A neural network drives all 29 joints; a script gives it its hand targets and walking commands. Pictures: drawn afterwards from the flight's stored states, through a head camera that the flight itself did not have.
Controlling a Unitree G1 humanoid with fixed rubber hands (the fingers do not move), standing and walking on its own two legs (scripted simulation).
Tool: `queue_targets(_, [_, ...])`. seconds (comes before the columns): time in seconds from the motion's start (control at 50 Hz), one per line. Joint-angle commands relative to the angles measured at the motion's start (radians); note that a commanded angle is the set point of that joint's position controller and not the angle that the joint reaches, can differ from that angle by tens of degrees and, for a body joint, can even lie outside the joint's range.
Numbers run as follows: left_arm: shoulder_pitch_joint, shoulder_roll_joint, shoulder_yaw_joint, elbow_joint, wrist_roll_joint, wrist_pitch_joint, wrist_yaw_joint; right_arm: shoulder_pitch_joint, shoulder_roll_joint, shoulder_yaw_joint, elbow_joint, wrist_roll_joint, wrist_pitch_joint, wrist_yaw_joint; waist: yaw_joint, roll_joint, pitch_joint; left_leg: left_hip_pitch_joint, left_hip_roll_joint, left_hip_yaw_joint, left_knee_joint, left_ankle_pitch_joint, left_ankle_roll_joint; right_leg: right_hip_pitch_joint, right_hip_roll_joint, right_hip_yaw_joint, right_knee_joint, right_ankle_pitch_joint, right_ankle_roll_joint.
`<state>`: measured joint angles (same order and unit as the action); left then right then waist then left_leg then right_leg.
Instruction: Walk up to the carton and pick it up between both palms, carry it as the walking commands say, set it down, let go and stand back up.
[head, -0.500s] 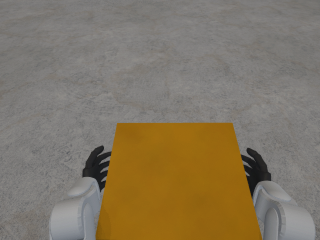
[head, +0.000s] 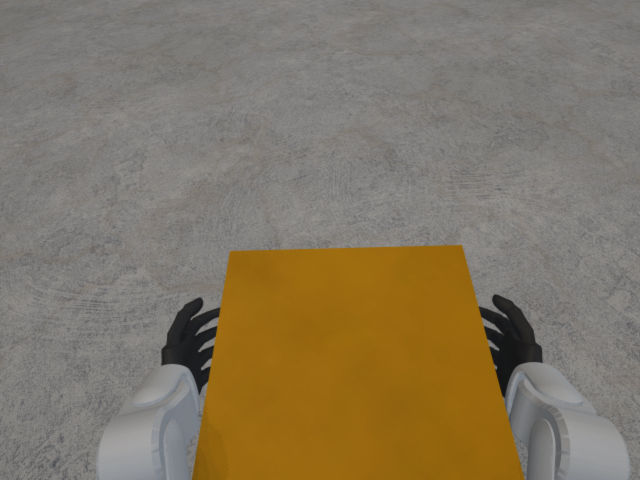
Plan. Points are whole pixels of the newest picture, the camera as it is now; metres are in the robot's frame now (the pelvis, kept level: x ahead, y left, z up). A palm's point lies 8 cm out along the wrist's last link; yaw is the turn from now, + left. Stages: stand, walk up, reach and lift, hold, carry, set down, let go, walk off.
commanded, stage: carry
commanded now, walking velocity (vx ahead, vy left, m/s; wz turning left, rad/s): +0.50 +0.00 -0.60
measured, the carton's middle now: (347, 386) +0.25 +0.00 +0.01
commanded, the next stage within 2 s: none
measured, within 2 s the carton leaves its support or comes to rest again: neither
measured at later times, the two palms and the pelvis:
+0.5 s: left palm (315, 178) +0.58 +0.04 +0.07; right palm (545, 222) +0.46 -0.29 +0.08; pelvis +0.29 -0.05 -0.01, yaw -19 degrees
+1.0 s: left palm (408, 90) +0.85 -0.15 +0.08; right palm (593, 137) +0.66 -0.44 +0.08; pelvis +0.55 -0.16 -0.01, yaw -33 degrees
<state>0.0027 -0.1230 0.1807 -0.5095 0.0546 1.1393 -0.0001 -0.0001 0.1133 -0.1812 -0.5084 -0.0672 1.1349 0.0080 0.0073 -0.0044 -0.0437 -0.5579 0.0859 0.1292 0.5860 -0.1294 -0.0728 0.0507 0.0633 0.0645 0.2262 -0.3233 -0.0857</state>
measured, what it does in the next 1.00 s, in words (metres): walks ahead, turning right: left foot, then right foot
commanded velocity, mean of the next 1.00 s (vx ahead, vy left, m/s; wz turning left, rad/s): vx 0.34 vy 0.00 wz -0.41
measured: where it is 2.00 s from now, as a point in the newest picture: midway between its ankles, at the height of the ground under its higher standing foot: (405, 373)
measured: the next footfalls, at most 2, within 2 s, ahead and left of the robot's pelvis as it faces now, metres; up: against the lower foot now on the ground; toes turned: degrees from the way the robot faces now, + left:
left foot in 0.06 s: +0.21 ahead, +0.13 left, +0.00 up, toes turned +6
right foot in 0.52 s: +0.42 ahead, -0.18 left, +0.00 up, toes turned -29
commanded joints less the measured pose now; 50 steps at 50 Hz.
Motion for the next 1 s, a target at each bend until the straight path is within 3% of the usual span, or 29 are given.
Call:
queue_targets(0.0, [-0.44, -0.652, -0.803, -0.08, -0.34, 0.031, -0.183, -0.429, 0.718, 0.831, -0.035, 0.339, 0.032, 0.161, -0.004, -0.156, -0.234, 0.328, -0.088, 0.099, -0.142, -0.014, 0.022, -0.02, -0.163, -0.019, 0.258, 0.972, -0.028])
queue_targets(0.02, [-0.465, -0.641, -0.8, -0.085, -0.344, 0.036, -0.184, -0.413, 0.711, 0.819, -0.025, 0.33, 0.037, 0.165, -0.038, -0.102, -0.29, 0.543, -0.057, 0.096, -0.208, 0.03, 0.025, -0.145, -0.134, -0.055, 0.45, 0.868, -0.003])
queue_targets(0.04, [-0.468, -0.639, -0.807, -0.104, -0.349, 0.041, -0.188, -0.398, 0.686, 0.792, -0.022, 0.313, 0.043, 0.167, -0.056, 0.046, -0.369, 0.76, 0.133, -0.114, -0.252, -0.095, 0.057, -0.35, -0.085, -0.093, 0.719, 0.594, 0.022])
queue_targets(0.06, [-0.46, -0.658, -0.819, -0.1, -0.36, 0.055, -0.196, -0.378, 0.687, 0.767, 0.028, 0.3, 0.043, 0.167, -0.025, 0.339, -0.344, 0.878, 0.431, -0.577, -0.357, 0.102, 0.178, -0.668, 0.049, -0.144, 0.946, -0.065, 0.044])
queue_targets(0.08, [-0.498, -0.672, -0.813, -0.049, -0.361, 0.061, -0.2, -0.456, 0.692, 0.749, -0.005, 0.31, 0.035, 0.168, -0.022, 0.27, -0.371, 0.819, 0.452, -0.573, -0.329, 0.129, 0.245, -0.684, -0.06, -0.017, 1.074, -0.088, 0.009])
queue_targets(0.12, [-0.54, -0.695, -0.79, 0.003, -0.361, 0.051, -0.203, -0.493, 0.712, 0.763, 0.012, 0.325, 0.036, 0.174, -0.027, 0.087, -0.301, 0.642, 0.395, -0.371, -0.357, 0.014, 0.235, -0.667, -0.123, 0.003, 1.098, -0.007, 0.015])
queue_targets(0.14, [-0.557, -0.714, -0.794, -0.005, -0.364, 0.044, -0.201, -0.508, 0.729, 0.787, 0.0, 0.349, 0.032, 0.178, -0.021, 0.07, -0.267, 0.589, 0.364, -0.279, -0.374, -0.049, 0.199, -0.658, -0.149, 0.001, 1.044, 0.025, 0.024])
queue_targets(0.18, [-0.583, -0.731, -0.803, -0.023, -0.357, 0.033, -0.193, -0.523, 0.763, 0.807, -0.002, 0.376, 0.03, 0.186, -0.015, 0.12, -0.217, 0.529, 0.32, -0.126, -0.41, -0.111, 0.134, -0.628, -0.163, -0.044, 0.883, 0.067, 0.045])
queue_targets(0.22, [-0.563, -0.731, -0.802, -0.011, -0.34, 0.034, -0.184, -0.522, 0.759, 0.812, -0.006, 0.392, 0.032, 0.197, -0.022, 0.154, -0.177, 0.535, 0.324, -0.057, -0.436, -0.093, 0.129, -0.648, -0.159, -0.092, 0.762, 0.082, 0.061])
queue_targets(0.3, [-0.516, -0.731, -0.803, -0.022, -0.33, 0.037, -0.168, -0.526, 0.742, 0.818, -0.04, 0.413, 0.038, 0.207, -0.026, 0.151, -0.139, 0.609, 0.315, 0.072, -0.407, 0.167, 0.123, -0.669, -0.145, -0.175, 0.571, 0.142, 0.078])
queue_targets(0.4, [-0.492, -0.728, -0.821, -0.07, -0.325, 0.04, -0.152, -0.497, 0.716, 0.801, -0.078, 0.395, 0.049, 0.206, -0.021, 0.202, -0.12, 0.687, 0.275, 0.217, -0.326, 0.467, 0.068, -0.553, -0.078, -0.294, 0.384, 0.214, 0.047])
queue_targets(0.44, [-0.468, -0.724, -0.831, -0.076, -0.327, 0.041, -0.148, -0.478, 0.701, 0.794, -0.083, 0.383, 0.054, 0.202, -0.003, 0.237, -0.163, 0.708, 0.265, 0.261, -0.183, 0.786, 0.04, -0.42, -0.005, -0.365, 0.336, 0.213, 0.029])
queue_targets(0.46, [-0.461, -0.724, -0.836, -0.075, -0.332, 0.041, -0.147, -0.461, 0.689, 0.789, -0.086, 0.377, 0.055, 0.2, 0.001, 0.262, -0.199, 0.722, 0.257, 0.274, -0.071, 0.881, 0.026, -0.346, 0.03, -0.389, 0.294, 0.2, 0.019])
queue_targets(0.48, [-0.462, -0.733, -0.842, -0.069, -0.34, 0.042, -0.148, -0.434, 0.678, 0.785, -0.076, 0.364, 0.054, 0.198, 0.012, 0.259, -0.259, 0.68, 0.233, 0.299, 0.124, 0.863, 0.006, -0.192, 0.058, -0.397, 0.208, 0.213, 0.001])
queue_targets(0.5, [-0.452, -0.751, -0.845, -0.07, -0.347, 0.043, -0.153, -0.418, 0.658, 0.774, -0.066, 0.344, 0.054, 0.197, 0.043, 0.212, -0.299, 0.529, 0.192, 0.304, 0.373, 0.651, -0.025, -0.003, 0.031, -0.32, 0.134, 0.212, -0.017])
queue_targets(0.52, [-0.443, -0.741, -0.832, -0.068, -0.342, 0.047, -0.16, -0.383, 0.676, 0.777, -0.05, 0.321, 0.058, 0.199, 0.024, 0.046, -0.254, 0.246, 0.158, 0.209, 0.585, -0.006, -0.039, 0.095, -0.193, 0.041, 0.167, 0.286, -0.064])
queue_targets(0.54, [-0.445, -0.698, -0.828, -0.067, -0.324, 0.04, -0.169, -0.427, 0.677, 0.784, -0.071, 0.347, 0.06, 0.207, -0.003, -0.251, -0.33, -0.095, 0.011, 0.075, 0.826, -0.508, -0.058, 0.28, -0.431, 0.545, 0.113, 0.525, -0.255])
queue_targets(0.56, [-0.456, -0.693, -0.807, -0.095, -0.338, 0.042, -0.175, -0.351, 0.675, 0.763, 0.024, 0.339, 0.059, 0.206, 0.012, -0.112, -0.321, -0.171, 0.047, -0.069, 0.866, -0.481, -0.022, 0.307, -0.417, 0.444, 0.107, 0.706, -0.265])
queue_targets(0.58, [-0.463, -0.723, -0.817, -0.057, -0.348, 0.039, -0.182, -0.416, 0.699, 0.792, -0.023, 0.343, 0.04, 0.202, 0.013, -0.048, -0.294, -0.159, 0.076, -0.11, 0.806, -0.406, 0.003, 0.233, -0.392, 0.327, 0.119, 0.788, -0.238])
queue_targets(0.6, [-0.498, -0.757, -0.839, -0.08, -0.384, 0.025, -0.193, -0.451, 0.724, 0.807, -0.043, 0.344, 0.029, 0.196, 0.006, 0.001, -0.278, -0.115, 0.104, -0.126, 0.696, -0.341, 0.012, 0.15, -0.351, 0.242, 0.1, 0.734, -0.189])
queue_targets(0.64, [-0.54, -0.786, -0.85, -0.113, -0.403, 0.002, -0.207, -0.478, 0.786, 0.816, -0.063, 0.347, 0.006, 0.184, 0.001, -0.043, -0.279, -0.015, 0.093, -0.094, 0.482, -0.269, 0.011, 0.038, -0.291, 0.114, 0.057, 0.618, -0.145])
queue_targets(0.68, [-0.493, -0.779, -0.848, -0.12, -0.403, -0.008, -0.209, -0.451, 0.792, 0.818, -0.089, 0.335, -0.009, 0.17, 0.005, -0.089, -0.293, -0.012, 0.058, -0.061, 0.403, -0.22, 0.006, 0.049, -0.283, 0.112, 0.024, 0.616, -0.163])
queue_targets(0.72, [-0.436, -0.759, -0.846, -0.126, -0.389, -0.014, -0.209, -0.422, 0.782, 0.827, -0.107, 0.327, -0.016, 0.159, 0.007, -0.085, -0.278, -0.063, 0.04, -0.044, 0.319, -0.132, 0.01, 0.103, -0.29, 0.077, 0.035, 0.791, -0.151])
queue_targets(0.78, [-0.386, -0.713, -0.848, -0.158, -0.364, -0.017, -0.201, -0.399, 0.761, 0.851, -0.131, 0.33, -0.014, 0.154, 0.012, -0.115, -0.267, -0.031, -0.01, -0.006, 0.177, -0.011, 0.02, 0.118, -0.262, -0.015, 0.069, 1.006, -0.097])
queue_targets(0.88, [-0.37, -0.638, -0.824, -0.165, -0.335, 0.004, -0.181, -0.389, 0.705, 0.86, -0.132, 0.329, 0.017, 0.159, 0.02, -0.149, -0.229, 0.101, -0.063, 0.059, -0.036, 0.103, 0.051, 0.086, -0.228, -0.083, 0.125, 1.038, -0.035])
queue_targets(0.92, [-0.404, -0.621, -0.815, -0.149, -0.33, 0.019, -0.178, -0.379, 0.69, 0.851, -0.103, 0.324, 0.033, 0.166, 0.004, -0.14, -0.23, 0.242, -0.079, 0.087, -0.15, 0.184, 0.067, 0.035, -0.21, -0.099, 0.224, 1.044, 0.002])
queue_targets(0.94, [-0.42, -0.613, -0.814, -0.136, -0.328, 0.026, -0.178, -0.37, 0.681, 0.842, -0.09, 0.32, 0.041, 0.171, -0.016, -0.112, -0.243, 0.36, -0.071, 0.096, -0.261, 0.325, 0.071, -0.017, -0.191, -0.12, 0.308, 1.004, 0.036])
queue_targets(0.96, [-0.416, -0.603, -0.809, -0.12, -0.322, 0.032, -0.179, -0.362, 0.653, 0.822, -0.077, 0.316, 0.049, 0.176, -0.027, -0.047, -0.286, 0.521, -0.007, 0.045, -0.271, 0.566, 0.08, -0.109, -0.156, -0.136, 0.421, 0.828, 0.068])
queue_targets(0.98, [-0.417, -0.599, -0.81, -0.113, -0.32, 0.038, -0.183, -0.336, 0.624, 0.788, -0.051, 0.309, 0.056, 0.181, -0.037, 0.095, -0.354, 0.75, 0.173, -0.119, -0.175, 1.062, 0.137, -0.316, -0.096, -0.168, 0.615, 0.394, 0.096])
